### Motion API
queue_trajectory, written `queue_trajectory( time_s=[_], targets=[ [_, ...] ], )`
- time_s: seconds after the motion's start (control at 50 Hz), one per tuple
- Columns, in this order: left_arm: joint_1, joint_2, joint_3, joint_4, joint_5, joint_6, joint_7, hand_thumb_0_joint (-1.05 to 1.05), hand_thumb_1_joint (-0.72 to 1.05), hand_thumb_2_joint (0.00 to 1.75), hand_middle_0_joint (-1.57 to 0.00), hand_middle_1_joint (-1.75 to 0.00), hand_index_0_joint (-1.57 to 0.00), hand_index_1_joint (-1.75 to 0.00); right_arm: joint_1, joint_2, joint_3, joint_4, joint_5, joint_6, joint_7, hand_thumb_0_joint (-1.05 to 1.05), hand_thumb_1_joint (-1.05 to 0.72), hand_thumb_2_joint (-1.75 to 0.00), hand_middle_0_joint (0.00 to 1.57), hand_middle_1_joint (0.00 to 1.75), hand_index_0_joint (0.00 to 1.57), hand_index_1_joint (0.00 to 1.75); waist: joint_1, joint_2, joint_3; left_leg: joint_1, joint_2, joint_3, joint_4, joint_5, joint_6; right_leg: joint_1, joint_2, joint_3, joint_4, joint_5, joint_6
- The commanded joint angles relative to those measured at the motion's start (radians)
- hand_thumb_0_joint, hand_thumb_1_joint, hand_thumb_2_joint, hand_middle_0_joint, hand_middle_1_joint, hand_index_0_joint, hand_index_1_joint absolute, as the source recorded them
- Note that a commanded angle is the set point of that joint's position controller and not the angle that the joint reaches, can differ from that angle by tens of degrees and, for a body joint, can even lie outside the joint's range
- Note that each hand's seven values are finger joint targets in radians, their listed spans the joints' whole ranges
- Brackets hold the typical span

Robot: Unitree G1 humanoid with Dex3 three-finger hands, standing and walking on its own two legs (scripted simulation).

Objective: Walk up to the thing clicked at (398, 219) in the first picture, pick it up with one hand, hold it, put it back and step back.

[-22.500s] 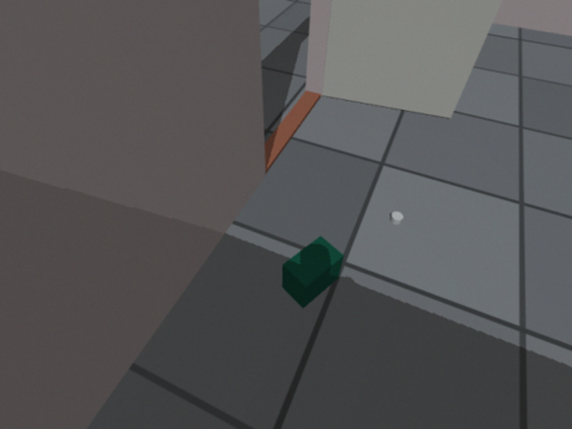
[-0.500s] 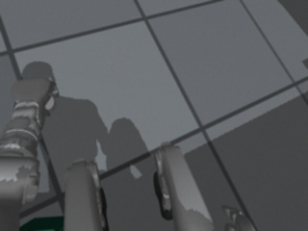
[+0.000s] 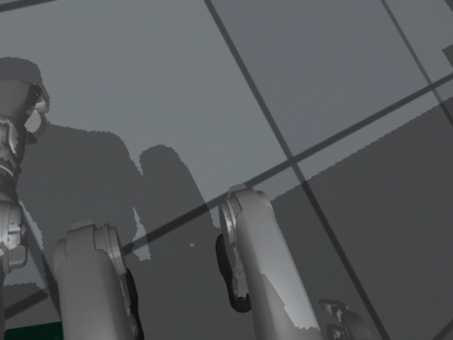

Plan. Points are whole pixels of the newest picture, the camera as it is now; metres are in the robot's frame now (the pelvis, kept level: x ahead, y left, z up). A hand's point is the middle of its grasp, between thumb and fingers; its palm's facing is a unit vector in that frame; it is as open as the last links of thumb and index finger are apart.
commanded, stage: crouch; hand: left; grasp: from above
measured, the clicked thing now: (27, 123) +0.52 +0.25 -0.20
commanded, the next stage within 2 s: lower in 0.48 s
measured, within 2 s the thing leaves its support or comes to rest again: neither
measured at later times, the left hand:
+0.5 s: hand (30, 125) +0.52 +0.24 -0.20, palm faces -0.44 -0.02 -0.90, open 7.2 cm
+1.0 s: hand (39, 131) +0.52 +0.25 -0.25, palm faces -0.45 -0.03 -0.89, open 7.2 cm
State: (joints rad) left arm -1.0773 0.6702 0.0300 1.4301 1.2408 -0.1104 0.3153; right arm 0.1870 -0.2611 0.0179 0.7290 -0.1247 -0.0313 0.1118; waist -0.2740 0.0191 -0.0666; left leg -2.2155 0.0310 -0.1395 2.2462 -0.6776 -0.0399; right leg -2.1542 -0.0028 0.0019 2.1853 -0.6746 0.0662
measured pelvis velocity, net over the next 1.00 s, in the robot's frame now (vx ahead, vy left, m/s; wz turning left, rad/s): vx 0.00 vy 0.01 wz -0.08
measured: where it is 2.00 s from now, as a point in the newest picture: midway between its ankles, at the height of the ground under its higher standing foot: (185, 303)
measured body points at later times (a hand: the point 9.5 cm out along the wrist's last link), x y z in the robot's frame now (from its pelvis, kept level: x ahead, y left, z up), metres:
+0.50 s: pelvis +0.00 +0.00 -0.05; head +0.25 +0.05 +0.32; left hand +0.54 +0.24 -0.15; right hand +0.00 -0.27 -0.15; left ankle +0.08 +0.14 -0.34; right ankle +0.10 -0.14 -0.34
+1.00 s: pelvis +0.00 +0.01 -0.07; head +0.27 +0.07 +0.29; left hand +0.54 +0.25 -0.20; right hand -0.01 -0.26 -0.14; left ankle +0.08 +0.14 -0.34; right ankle +0.10 -0.14 -0.34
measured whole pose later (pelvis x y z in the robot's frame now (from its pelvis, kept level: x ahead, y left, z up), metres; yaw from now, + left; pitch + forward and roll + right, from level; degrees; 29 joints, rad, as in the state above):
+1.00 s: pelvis +0.00 +0.01 -0.07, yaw -5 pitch +33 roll -11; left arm -1.16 0.85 0.08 1.58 1.31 -0.15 0.40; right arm 0.19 -0.30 0.16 0.68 -0.19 -0.07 0.16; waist -0.36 -0.03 0.06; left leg -2.39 0.01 -0.22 2.48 -0.68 -0.04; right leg -2.28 0.03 -0.04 2.36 -0.66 0.07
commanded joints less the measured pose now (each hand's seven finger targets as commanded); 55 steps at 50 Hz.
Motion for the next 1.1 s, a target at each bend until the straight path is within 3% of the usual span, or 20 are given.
queue_trajectory(
  time_s=[0.0, 0.02, 0.04, 0.08, 0.14, 0.24, 0.28, 0.4, 0.54, 0.6, 0.68, 0.7, 0.74, 0.8, 0.86, 0.94, 0.96, 0.98, 1.0, 1.08],
  targets=[
    [-0.381, 0.228, 0.027, -0.102, 0.004, -0.008, 0.05, 0.0, 0.72, 0.36, -0.98, -0.57, -1.08, -0.48, 0.228, -0.233, -0.057, -0.01, -0.009, -0.001, -0.003, 0.0, -0.91, -0.91, 0.2, 0.3, 0.2, 0.3, -0.044, 0.253, -0.678, 0.472, -0.019, 0.12, -0.193, 0.169, 0.06, 0.338, 0.027, -0.129, -0.202, 0.221, -0.093],
    [-0.441, 0.27, 0.042, -0.172, 0.005, -0.019, 0.056, 0.0, 0.73, 0.36, -0.98, -0.58, -1.08, -0.48, 0.229, -0.237, -0.058, -0.004, -0.012, -0.002, -0.003, 0.0, -0.91, -0.9, 0.2, 0.3, 0.2, 0.3, -0.036, 0.282, -0.707, 0.481, -0.017, 0.121, -0.184, 0.173, 0.059, 0.342, 0.029, -0.132, -0.192, 0.224, -0.096],
    [-0.423, 0.28, 0.048, -0.126, 0.016, -0.015, 0.06, 0.0, 0.72, 0.36, -0.97, -0.58, -1.07, -0.48, 0.232, -0.246, -0.051, -0.006, -0.012, -0.001, -0.003, 0.0, -0.91, -0.9, 0.2, 0.3, 0.2, 0.3, -0.032, 0.278, -0.718, 0.492, -0.018, 0.112, -0.181, 0.176, 0.056, 0.328, 0.028, -0.139, -0.18, 0.223, -0.096],
    [-0.417, 0.233, 0.025, -0.12, 0.013, -0.02, 0.06, 0.0, 0.74, 0.36, -0.98, -0.59, -1.08, -0.48, 0.239, -0.24, -0.045, -0.003, -0.018, -0.002, 0.003, 0.0, -0.91, -0.9, 0.2, 0.3, 0.2, 0.3, -0.056, 0.286, -0.701, 0.48, -0.016, 0.114, -0.163, 0.189, 0.054, 0.324, 0.031, -0.143, -0.168, 0.242, -0.094],
    [-0.447, 0.303, 0.051, -0.118, 0.013, -0.021, 0.07, 0.0, 0.77, 0.34, -0.99, -0.59, -1.1, -0.48, 0.241, -0.248, -0.035, -0.005, -0.022, -0.006, 0.005, 0.0, -0.91, -0.9, 0.2, 0.3, 0.2, 0.3, -0.053, 0.274, -0.69, 0.438, -0.019, 0.117, -0.134, 0.176, 0.062, 0.332, 0.033, -0.142, -0.157, 0.235, -0.091],
    [-0.407, 0.291, 0.034, -0.038, 0.024, -0.014, 0.069, 0.0, 0.77, 0.35, -1.01, -0.59, -1.11, -0.48, 0.227, -0.258, -0.013, -0.012, -0.027, -0.006, 0.012, 0.0, -0.91, -0.9, 0.2, 0.3, 0.2, 0.3, -0.052, 0.285, -0.678, 0.414, -0.019, 0.112, -0.113, 0.166, 0.061, 0.305, 0.039, -0.151, -0.129, 0.224, -0.092],
    [-0.45, 0.317, 0.038, -0.057, 0.021, -0.017, 0.069, 0.0, 0.78, 0.36, -1.02, -0.59, -1.12, -0.49, 0.227, -0.262, -0.007, -0.016, -0.029, -0.006, 0.014, 0.0, -0.91, -0.9, 0.2, 0.3, 0.2, 0.3, -0.071, 0.281, -0.655, 0.377, -0.019, 0.109, -0.1, 0.14, 0.064, 0.297, 0.042, -0.154, -0.126, 0.205, -0.091],
    [-0.455, 0.335, 0.042, -0.055, 0.021, -0.017, 0.071, 0.0, 0.78, 0.34, -1.03, -0.57, -1.12, -0.47, 0.224, -0.277, 0.004, -0.019, -0.028, -0.007, 0.013, 0.0, -0.91, -0.9, 0.2, 0.3, 0.2, 0.3, -0.071, 0.303, -0.655, 0.382, -0.02, 0.097, -0.084, 0.139, 0.061, 0.258, 0.044, -0.168, -0.097, 0.206, -0.092],
    [-0.431, 0.31, 0.019, -0.048, 0.026, -0.013, 0.067, 0.0, 0.78, 0.35, -1.04, -0.56, -1.13, -0.47, 0.226, -0.273, 0.02, -0.02, -0.034, -0.007, 0.022, 0.0, -0.92, -0.9, 0.2, 0.3, 0.2, 0.3, -0.084, 0.312, -0.636, 0.366, -0.019, 0.098, -0.055, 0.175, 0.062, 0.272, 0.048, -0.17, -0.08, 0.249, -0.088],
    [-0.452, 0.343, 0.032, -0.077, 0.028, -0.018, 0.067, 0.0, 0.72, 0.4, -1.05, -0.56, -1.11, -0.49, 0.238, -0.279, 0.022, -0.017, -0.036, -0.007, 0.023, 0.0, -0.92, -0.9, 0.2, 0.3, 0.2, 0.3, -0.086, 0.311, -0.635, 0.348, -0.019, 0.098, -0.042, 0.176, 0.063, 0.281, 0.05, -0.169, -0.077, 0.255, -0.086],
    [-0.435, 0.332, 0.035, -0.035, 0.036, -0.02, 0.071, 0.0, 0.72, 0.37, -1.02, -0.56, -1.1, -0.49, 0.241, -0.289, 0.031, -0.031, -0.043, -0.009, 0.028, 0.0, -0.92, -0.9, 0.2, 0.3, 0.2, 0.3, -0.11, 0.312, -0.585, 0.356, -0.019, 0.084, -0.038, 0.187, 0.057, 0.242, 0.051, -0.187, -0.063, 0.251, -0.092],
    [-0.42, 0.298, 0.011, 0.007, 0.034, -0.02, 0.07, 0.0, 0.71, 0.35, -1.02, -0.55, -1.1, -0.48, 0.229, -0.298, 0.035, -0.034, -0.041, -0.01, 0.026, 0.0, -0.92, -0.91, 0.2, 0.3, 0.2, 0.3, -0.109, 0.311, -0.569, 0.356, -0.021, 0.081, -0.038, 0.169, 0.055, 0.212, 0.049, -0.19, -0.063, 0.23, -0.095],
    [-0.451, 0.363, 0.045, -0.033, 0.038, -0.033, 0.083, 0.0, 0.71, 0.33, -1.01, -0.55, -1.09, -0.47, 0.231, -0.312, 0.037, -0.038, -0.045, -0.013, 0.026, 0.0, -0.92, -0.9, 0.2, 0.3, 0.2, 0.3, -0.11, 0.331, -0.569, 0.36, -0.02, 0.073, -0.036, 0.165, 0.053, 0.206, 0.049, -0.198, -0.057, 0.224, -0.097],
    [-0.444, 0.362, 0.041, -0.029, 0.053, -0.039, 0.097, 0.0, 0.73, 0.38, -1.03, -0.57, -1.1, -0.5, 0.236, -0.301, 0.045, -0.038, -0.052, -0.017, 0.03, 0.0, -0.92, -0.9, 0.2, 0.3, 0.2, 0.3, -0.108, 0.335, -0.608, 0.364, -0.019, 0.078, -0.019, 0.181, 0.055, 0.245, 0.053, -0.193, -0.045, 0.251, -0.089],
    [-0.448, 0.362, 0.041, -0.005, 0.055, -0.041, 0.113, 0.0, 0.74, 0.37, -1.04, -0.57, -1.11, -0.5, 0.235, -0.314, 0.05, -0.036, -0.056, -0.029, 0.034, 0.0, -0.92, -0.91, 0.2, 0.3, 0.2, 0.3, -0.125, 0.354, -0.571, 0.372, -0.019, 0.071, -0.012, 0.181, 0.051, 0.21, 0.053, -0.203, -0.04, 0.247, -0.094],
    [-0.435, 0.417, 0.079, -0.008, 0.073, -0.042, 0.141, 0.0, 0.77, 0.36, -1.05, -0.57, -1.13, -0.49, 0.237, -0.316, 0.057, -0.034, -0.065, -0.033, 0.037, 0.0, -0.92, -0.9, 0.2, 0.3, 0.2, 0.3, -0.123, 0.362, -0.605, 0.371, -0.014, 0.066, -0.001, 0.194, 0.054, 0.245, 0.057, -0.204, -0.03, 0.269, -0.089],
    [-0.442, 0.403, 0.073, 0.001, 0.069, -0.042, 0.143, 0.0, 0.79, 0.36, -1.06, -0.58, -1.15, -0.49, 0.239, -0.325, 0.057, -0.044, -0.068, -0.037, 0.04, 0.0, -0.92, -0.9, 0.2, 0.3, 0.2, 0.3, -0.133, 0.363, -0.575, 0.352, -0.017, 0.068, 0.006, 0.19, 0.053, 0.231, 0.054, -0.205, -0.031, 0.262, -0.092],
    [-0.425, 0.338, 0.031, 0.03, 0.062, -0.036, 0.138, 0.0, 0.8, 0.39, -1.05, -0.57, -1.14, -0.48, 0.235, -0.31, 0.064, -0.04, -0.069, -0.044, 0.045, 0.0, -0.91, -0.9, 0.2, 0.3, 0.2, 0.3, -0.139, 0.364, -0.551, 0.357, -0.016, 0.07, 0.003, 0.177, 0.053, 0.22, 0.056, -0.205, -0.032, 0.253, -0.092],
    [-0.429, 0.394, 0.061, -0.005, 0.064, -0.039, 0.147, 0.0, 0.79, 0.41, -1.05, -0.58, -1.14, -0.49, 0.232, -0.318, 0.061, -0.038, -0.072, -0.046, 0.044, 0.0, -0.91, -0.9, 0.2, 0.3, 0.2, 0.3, -0.137, 0.371, -0.58, 0.37, -0.011, 0.066, 0.004, 0.196, 0.055, 0.238, 0.061, -0.208, -0.033, 0.275, -0.086],
    [-0.414, 0.426, 0.082, 0.042, 0.068, -0.034, 0.164, 0.0, 0.82, 0.4, -1.07, -0.57, -1.16, -0.48, 0.24, -0.342, 0.073, -0.042, -0.079, -0.051, 0.048, 0.0, -0.91, -0.9, 0.2, 0.3, 0.2, 0.3, -0.147, 0.375, -0.552, 0.366, -0.012, 0.055, 0.016, 0.217, 0.051, 0.23, 0.058, -0.217, -0.023, 0.284, -0.093]
  ],
)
